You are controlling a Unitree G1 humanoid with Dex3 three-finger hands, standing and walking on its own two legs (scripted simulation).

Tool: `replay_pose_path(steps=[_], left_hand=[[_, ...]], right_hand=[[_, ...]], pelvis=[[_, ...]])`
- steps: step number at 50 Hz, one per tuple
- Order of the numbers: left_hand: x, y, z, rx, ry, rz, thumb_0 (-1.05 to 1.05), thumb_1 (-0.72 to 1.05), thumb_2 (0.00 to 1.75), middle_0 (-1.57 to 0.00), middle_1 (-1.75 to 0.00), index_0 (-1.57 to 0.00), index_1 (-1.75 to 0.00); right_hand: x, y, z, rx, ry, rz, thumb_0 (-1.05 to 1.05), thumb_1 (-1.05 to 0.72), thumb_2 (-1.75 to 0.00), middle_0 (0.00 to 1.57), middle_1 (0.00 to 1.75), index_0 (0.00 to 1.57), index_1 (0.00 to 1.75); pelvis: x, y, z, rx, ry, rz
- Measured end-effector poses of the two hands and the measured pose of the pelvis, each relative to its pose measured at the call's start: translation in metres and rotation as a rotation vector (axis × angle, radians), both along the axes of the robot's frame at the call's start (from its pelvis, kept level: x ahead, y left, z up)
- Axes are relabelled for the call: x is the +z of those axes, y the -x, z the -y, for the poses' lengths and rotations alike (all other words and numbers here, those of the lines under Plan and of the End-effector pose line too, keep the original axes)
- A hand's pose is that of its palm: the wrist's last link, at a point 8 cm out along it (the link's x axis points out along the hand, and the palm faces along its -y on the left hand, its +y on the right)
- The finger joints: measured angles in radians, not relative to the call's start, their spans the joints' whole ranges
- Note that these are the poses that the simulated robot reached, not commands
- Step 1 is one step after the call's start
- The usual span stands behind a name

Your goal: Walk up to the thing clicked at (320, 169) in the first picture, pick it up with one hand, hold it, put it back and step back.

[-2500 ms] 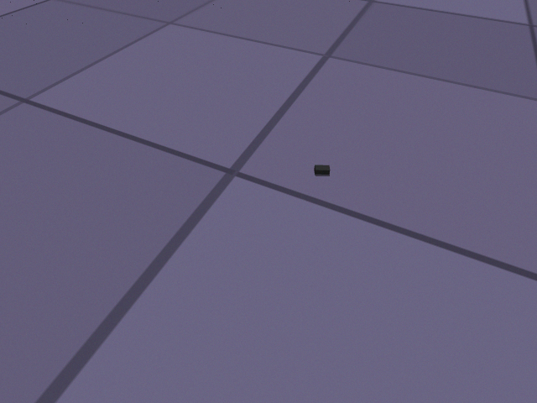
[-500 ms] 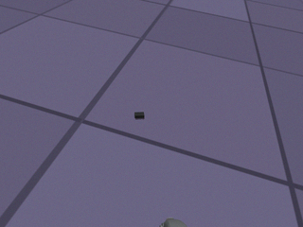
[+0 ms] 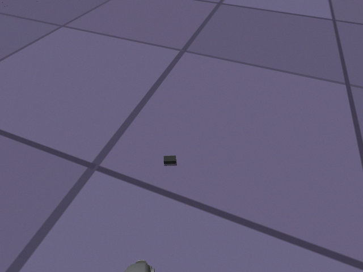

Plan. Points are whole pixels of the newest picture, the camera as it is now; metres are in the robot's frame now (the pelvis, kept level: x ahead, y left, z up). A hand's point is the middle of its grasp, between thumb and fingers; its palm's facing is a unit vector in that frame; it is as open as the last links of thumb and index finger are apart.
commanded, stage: walk up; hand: left
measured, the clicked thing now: (169, 159) +0.92 +0.09 -0.75
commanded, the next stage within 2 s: none
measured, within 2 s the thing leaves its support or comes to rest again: neither
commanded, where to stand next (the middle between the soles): +0.60 -0.18 m, yaw +6 degrees
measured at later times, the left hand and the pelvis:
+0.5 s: hand (122, 219) +0.29 +0.18 -0.14, palm faces -0.02 -0.91 -0.40, open 7.4 cm; pelvis +0.21 -0.12 -0.03, yaw +1 degrees
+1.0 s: hand (155, 189) +0.40 +0.10 -0.16, palm faces +0.02 -0.95 -0.32, open 7.4 cm; pelvis +0.38 -0.17 -0.01, yaw +3 degrees
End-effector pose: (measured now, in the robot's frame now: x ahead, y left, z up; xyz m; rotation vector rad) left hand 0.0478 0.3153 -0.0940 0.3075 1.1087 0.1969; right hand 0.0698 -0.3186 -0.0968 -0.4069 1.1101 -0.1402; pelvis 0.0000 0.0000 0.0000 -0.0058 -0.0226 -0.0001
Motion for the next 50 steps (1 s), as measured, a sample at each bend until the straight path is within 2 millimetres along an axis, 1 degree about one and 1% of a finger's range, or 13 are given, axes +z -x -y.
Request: replay_pose_path(steps=[6, 9, 12, 17, 21, 24, 26, 30, 33, 37, 41, 45, 50], left_hand=[[-0.034, -0.028, 0.002, 0.038, 0.016, -0.090, 0.01, 0.90, 0.90, -0.21, -0.30, -0.20, -0.30], [-0.039, -0.055, 0.013, 0.015, 0.022, -0.132, 0.01, 0.90, 0.90, -0.20, -0.30, -0.20, -0.30], [-0.036, -0.091, 0.025, -0.014, 0.029, -0.114, 0.01, 0.90, 0.90, -0.20, -0.30, -0.20, -0.30], [-0.023, -0.156, 0.050, -0.051, 0.027, -0.050, 0.01, 0.90, 0.90, -0.20, -0.30, -0.20, -0.30], [-0.014, -0.203, 0.074, -0.067, -0.012, -0.005, 0.01, 0.90, 0.90, -0.20, -0.30, -0.20, -0.30], [-0.012, -0.227, 0.091, -0.051, -0.060, 0.042, 0.00, 0.90, 0.90, -0.21, -0.30, -0.20, -0.30], [-0.008, -0.235, 0.103, -0.027, -0.070, 0.056, 0.00, 0.90, 0.90, -0.21, -0.30, -0.20, -0.30], [0.002, -0.238, 0.124, 0.017, -0.067, 0.020, 0.00, 0.90, 0.90, -0.21, -0.30, -0.20, -0.30], [0.003, -0.240, 0.136, 0.040, -0.057, -0.023, 0.00, 0.90, 0.90, -0.21, -0.30, -0.20, -0.30], [-0.003, -0.245, 0.147, 0.066, -0.036, -0.070, 0.00, 0.90, 0.90, -0.21, -0.30, -0.20, -0.30], [-0.018, -0.257, 0.154, 0.091, -0.005, -0.108, 0.01, 0.90, 0.90, -0.21, -0.30, -0.20, -0.30], [-0.036, -0.283, 0.159, 0.092, 0.018, -0.138, 0.01, 0.90, 0.90, -0.21, -0.30, -0.20, -0.30], [-0.032, -0.340, 0.172, 0.046, 0.026, -0.095, 0.01, 0.90, 0.90, -0.21, -0.30, -0.20, -0.30]], right_hand=[[-0.001, -0.075, 0.005, 0.030, 0.048, 0.052, 0.01, -0.91, -0.90, 0.21, 0.30, 0.21, 0.30], [0.006, -0.098, 0.013, -0.004, 0.053, 0.100, 0.01, -0.91, -0.90, 0.21, 0.30, 0.21, 0.30], [0.014, -0.111, 0.027, -0.029, 0.063, 0.106, 0.01, -0.90, -0.90, 0.21, 0.30, 0.21, 0.30], [0.014, -0.126, 0.063, -0.035, 0.072, 0.059, 0.01, -0.90, -0.90, 0.21, 0.30, 0.21, 0.30], [-0.001, -0.145, 0.104, -0.055, 0.064, 0.023, 0.01, -0.90, -0.90, 0.21, 0.30, 0.21, 0.30], [-0.021, -0.169, 0.136, -0.068, 0.071, -0.010, 0.01, -0.90, -0.90, 0.21, 0.30, 0.21, 0.30], [-0.025, -0.189, 0.146, -0.071, 0.067, -0.032, 0.01, -0.90, -0.90, 0.21, 0.30, 0.21, 0.30], [-0.019, -0.236, 0.152, -0.030, 0.031, -0.015, 0.01, -0.91, -0.90, 0.20, 0.30, 0.20, 0.30], [-0.012, -0.268, 0.151, 0.008, 0.006, -0.007, 0.01, -0.91, -0.90, 0.20, 0.30, 0.20, 0.30], [-0.005, -0.308, 0.149, 0.048, -0.006, -0.014, 0.01, -0.91, -0.90, 0.21, 0.30, 0.21, 0.30], [-0.001, -0.354, 0.143, 0.080, -0.001, 0.005, 0.01, -0.91, -0.90, 0.21, 0.30, 0.21, 0.30], [-0.001, -0.393, 0.142, 0.087, 0.019, 0.087, 0.01, -0.91, -0.90, 0.21, 0.30, 0.21, 0.30], [0.011, -0.408, 0.155, 0.036, 0.022, 0.121, 0.01, -0.91, -0.90, 0.21, 0.30, 0.21, 0.30]], pelvis=[[-0.019, -0.061, 0.006, 0.011, -0.016, 0.008], [-0.018, -0.084, 0.014, 0.002, -0.028, 0.015], [-0.012, -0.106, 0.026, -0.006, -0.038, 0.018], [-0.009, -0.141, 0.053, -0.012, -0.041, 0.018], [-0.016, -0.175, 0.085, -0.008, -0.040, 0.017], [-0.028, -0.200, 0.111, 0.008, -0.013, 0.019], [-0.027, -0.213, 0.122, 0.013, -0.017, 0.018], [-0.013, -0.239, 0.137, 0.022, -0.008, 0.009], [-0.006, -0.260, 0.146, 0.029, -0.005, 0.000], [-0.003, -0.289, 0.155, 0.041, -0.001, -0.003], [-0.007, -0.320, 0.158, 0.057, 0.002, 0.002], [-0.017, -0.347, 0.155, 0.063, -0.018, 0.021], [-0.010, -0.375, 0.167, 0.058, -0.028, 0.034]])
